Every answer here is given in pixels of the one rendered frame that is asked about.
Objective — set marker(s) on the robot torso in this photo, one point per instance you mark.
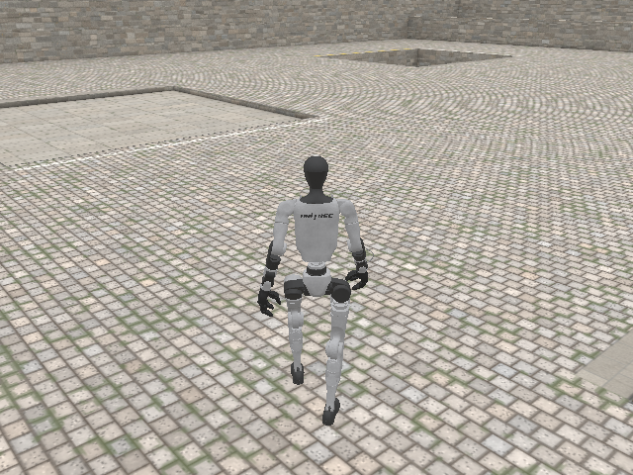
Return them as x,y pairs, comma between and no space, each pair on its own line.
316,230

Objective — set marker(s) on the robot right hand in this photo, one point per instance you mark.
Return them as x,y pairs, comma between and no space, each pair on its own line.
353,275

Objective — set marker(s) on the robot left hand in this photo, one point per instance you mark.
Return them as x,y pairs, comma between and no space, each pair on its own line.
263,302

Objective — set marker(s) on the robot left forearm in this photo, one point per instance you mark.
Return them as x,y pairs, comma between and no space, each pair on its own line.
270,270

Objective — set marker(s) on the robot right upper arm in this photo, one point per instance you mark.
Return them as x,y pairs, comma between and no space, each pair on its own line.
347,209

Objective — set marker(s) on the robot right foot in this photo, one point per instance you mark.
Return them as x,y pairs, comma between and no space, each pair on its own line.
328,416

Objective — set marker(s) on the robot right forearm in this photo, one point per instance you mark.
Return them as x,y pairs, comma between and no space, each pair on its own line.
360,259

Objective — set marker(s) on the robot left upper arm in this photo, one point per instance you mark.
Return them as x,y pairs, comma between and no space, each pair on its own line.
284,210

